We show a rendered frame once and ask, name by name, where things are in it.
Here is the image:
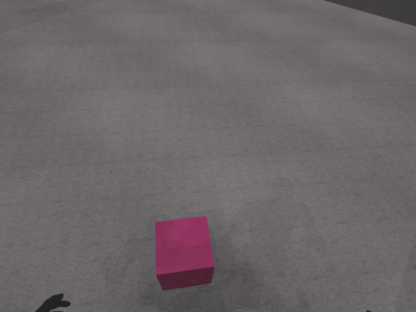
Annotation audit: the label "carton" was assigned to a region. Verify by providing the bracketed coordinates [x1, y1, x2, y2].
[155, 216, 215, 291]

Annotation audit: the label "left robot hand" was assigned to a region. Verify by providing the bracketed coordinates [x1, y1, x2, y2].
[35, 293, 71, 312]

